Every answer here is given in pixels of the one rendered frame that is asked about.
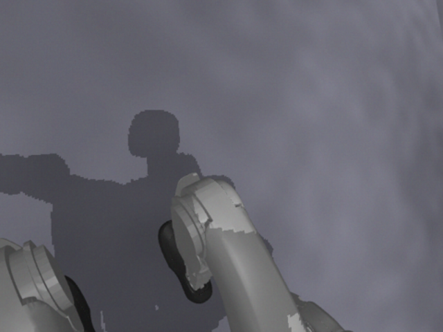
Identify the left robot foot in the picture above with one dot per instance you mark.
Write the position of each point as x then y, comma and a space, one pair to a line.
81, 305

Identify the right robot hand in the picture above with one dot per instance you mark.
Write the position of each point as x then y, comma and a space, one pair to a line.
315, 318

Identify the right robot foot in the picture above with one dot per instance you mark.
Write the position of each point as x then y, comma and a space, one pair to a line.
176, 263

